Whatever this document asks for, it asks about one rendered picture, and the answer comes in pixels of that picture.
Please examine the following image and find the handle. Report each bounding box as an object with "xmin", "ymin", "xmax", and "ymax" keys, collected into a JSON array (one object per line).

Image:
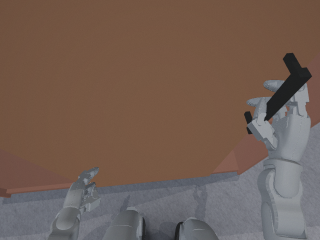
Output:
[{"xmin": 244, "ymin": 53, "xmax": 312, "ymax": 134}]

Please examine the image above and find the left robot hand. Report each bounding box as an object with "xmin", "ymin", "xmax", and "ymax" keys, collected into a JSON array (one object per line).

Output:
[{"xmin": 62, "ymin": 167, "xmax": 101, "ymax": 215}]

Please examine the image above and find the robot thigh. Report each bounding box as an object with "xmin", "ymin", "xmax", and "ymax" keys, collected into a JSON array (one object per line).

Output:
[
  {"xmin": 179, "ymin": 219, "xmax": 219, "ymax": 240},
  {"xmin": 102, "ymin": 210, "xmax": 143, "ymax": 240}
]

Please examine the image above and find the robot left thigh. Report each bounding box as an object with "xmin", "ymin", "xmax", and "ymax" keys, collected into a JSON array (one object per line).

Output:
[{"xmin": 102, "ymin": 210, "xmax": 143, "ymax": 240}]

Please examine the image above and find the robot right thigh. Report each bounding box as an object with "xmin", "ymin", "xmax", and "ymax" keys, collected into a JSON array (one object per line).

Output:
[{"xmin": 179, "ymin": 219, "xmax": 219, "ymax": 240}]

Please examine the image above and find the right robot hand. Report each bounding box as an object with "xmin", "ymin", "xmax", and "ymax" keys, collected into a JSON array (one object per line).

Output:
[{"xmin": 246, "ymin": 80, "xmax": 311, "ymax": 163}]

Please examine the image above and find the left robot forearm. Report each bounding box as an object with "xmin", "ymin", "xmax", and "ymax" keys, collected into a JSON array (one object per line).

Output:
[{"xmin": 46, "ymin": 207, "xmax": 81, "ymax": 240}]

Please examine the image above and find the wardrobe door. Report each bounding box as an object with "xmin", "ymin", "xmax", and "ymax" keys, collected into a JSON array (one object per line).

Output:
[
  {"xmin": 0, "ymin": 149, "xmax": 75, "ymax": 190},
  {"xmin": 0, "ymin": 0, "xmax": 320, "ymax": 188}
]

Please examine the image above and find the right robot forearm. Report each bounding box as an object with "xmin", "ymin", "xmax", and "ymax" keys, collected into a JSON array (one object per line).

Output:
[{"xmin": 257, "ymin": 158, "xmax": 309, "ymax": 240}]

